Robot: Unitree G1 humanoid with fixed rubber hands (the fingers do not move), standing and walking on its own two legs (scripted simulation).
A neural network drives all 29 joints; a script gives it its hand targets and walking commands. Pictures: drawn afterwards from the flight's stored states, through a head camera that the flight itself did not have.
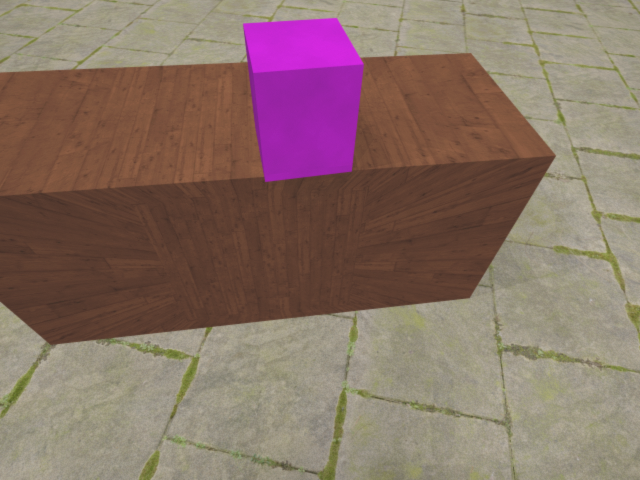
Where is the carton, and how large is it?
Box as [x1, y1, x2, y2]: [243, 18, 363, 181]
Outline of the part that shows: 336,18 243,23 255,128 265,181 351,171 363,64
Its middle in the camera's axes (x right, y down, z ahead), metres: -0.04 -0.31 +0.85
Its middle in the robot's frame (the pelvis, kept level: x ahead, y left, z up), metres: +0.84 +0.05 +0.01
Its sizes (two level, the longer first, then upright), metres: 0.210 0.200 0.250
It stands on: a pedestal, 0.66 m high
